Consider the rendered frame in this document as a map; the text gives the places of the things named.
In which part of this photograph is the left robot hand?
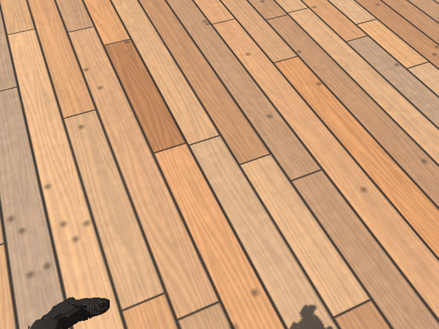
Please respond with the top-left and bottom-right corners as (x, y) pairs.
(28, 297), (110, 329)

